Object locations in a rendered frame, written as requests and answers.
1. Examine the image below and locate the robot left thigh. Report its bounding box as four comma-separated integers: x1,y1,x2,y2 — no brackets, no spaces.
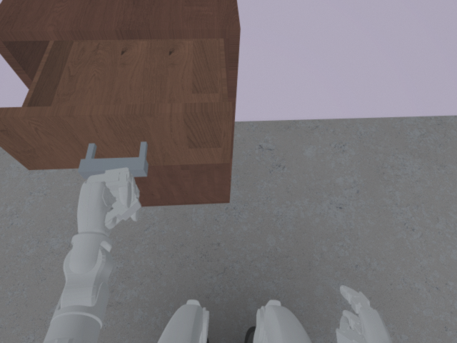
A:
157,304,209,343

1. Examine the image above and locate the robot left hand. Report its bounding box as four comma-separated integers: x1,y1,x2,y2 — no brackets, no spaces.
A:
77,167,141,237

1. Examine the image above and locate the robot left shin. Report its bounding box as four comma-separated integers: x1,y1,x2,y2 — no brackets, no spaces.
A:
186,299,200,306

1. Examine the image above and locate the drawer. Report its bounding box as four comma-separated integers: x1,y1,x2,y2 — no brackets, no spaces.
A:
0,39,233,170

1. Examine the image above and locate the cabinet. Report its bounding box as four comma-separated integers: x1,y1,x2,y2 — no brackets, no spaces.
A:
0,0,241,207

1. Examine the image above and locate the robot left forearm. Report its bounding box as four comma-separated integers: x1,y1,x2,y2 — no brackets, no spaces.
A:
43,232,114,343

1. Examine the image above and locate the robot right hand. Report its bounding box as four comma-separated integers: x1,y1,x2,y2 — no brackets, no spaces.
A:
336,285,392,343

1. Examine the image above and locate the handle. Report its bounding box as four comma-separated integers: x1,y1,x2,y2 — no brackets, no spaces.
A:
78,141,149,179

